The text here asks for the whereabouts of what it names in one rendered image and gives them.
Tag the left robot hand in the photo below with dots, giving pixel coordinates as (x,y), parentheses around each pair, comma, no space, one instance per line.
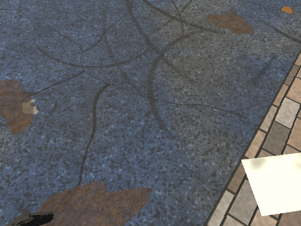
(32,219)

